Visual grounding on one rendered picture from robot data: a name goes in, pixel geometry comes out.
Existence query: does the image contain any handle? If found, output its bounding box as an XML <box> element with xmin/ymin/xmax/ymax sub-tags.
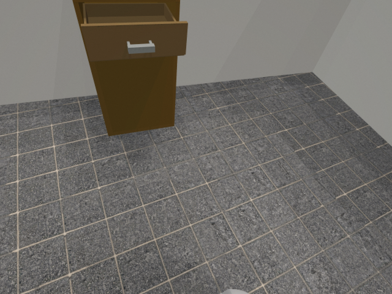
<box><xmin>127</xmin><ymin>40</ymin><xmax>155</xmax><ymax>54</ymax></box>

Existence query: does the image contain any cabinet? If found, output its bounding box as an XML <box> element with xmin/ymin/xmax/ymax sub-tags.
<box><xmin>73</xmin><ymin>0</ymin><xmax>180</xmax><ymax>136</ymax></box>

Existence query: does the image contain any drawer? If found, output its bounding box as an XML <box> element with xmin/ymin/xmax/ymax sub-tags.
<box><xmin>81</xmin><ymin>3</ymin><xmax>188</xmax><ymax>62</ymax></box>

